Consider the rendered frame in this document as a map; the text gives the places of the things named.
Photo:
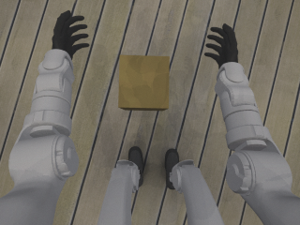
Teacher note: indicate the right robot upper arm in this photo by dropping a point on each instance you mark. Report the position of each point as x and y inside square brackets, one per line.
[264, 181]

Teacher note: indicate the left robot upper arm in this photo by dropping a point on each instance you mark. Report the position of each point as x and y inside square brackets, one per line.
[39, 168]

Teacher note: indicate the left robot foot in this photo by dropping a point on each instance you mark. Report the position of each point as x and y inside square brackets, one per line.
[135, 155]

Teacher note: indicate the robot left forearm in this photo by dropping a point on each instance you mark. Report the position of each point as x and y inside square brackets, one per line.
[51, 101]

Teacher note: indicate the robot left hand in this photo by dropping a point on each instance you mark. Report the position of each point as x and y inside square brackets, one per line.
[62, 38]

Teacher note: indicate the robot right forearm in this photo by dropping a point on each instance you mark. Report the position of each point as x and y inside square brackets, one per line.
[245, 130]

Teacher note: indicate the right robot shin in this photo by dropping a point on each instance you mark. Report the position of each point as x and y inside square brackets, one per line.
[184, 162]

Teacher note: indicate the carton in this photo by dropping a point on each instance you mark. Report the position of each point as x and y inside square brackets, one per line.
[144, 82]

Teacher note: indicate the robot right hand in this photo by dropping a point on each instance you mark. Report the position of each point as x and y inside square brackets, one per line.
[228, 51]

